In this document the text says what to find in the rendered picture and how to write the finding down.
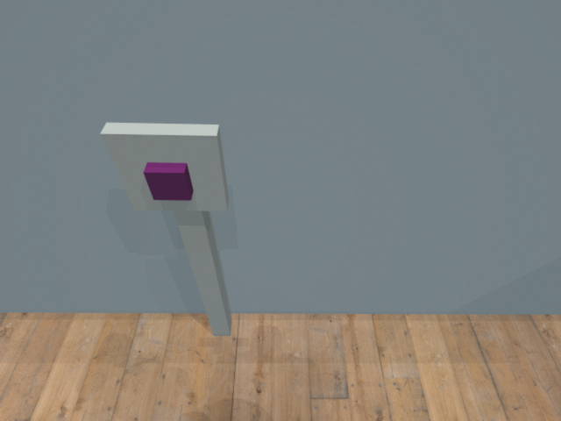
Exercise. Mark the panel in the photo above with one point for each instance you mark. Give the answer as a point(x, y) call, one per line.
point(131, 146)

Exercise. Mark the button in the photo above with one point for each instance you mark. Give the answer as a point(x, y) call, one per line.
point(169, 181)

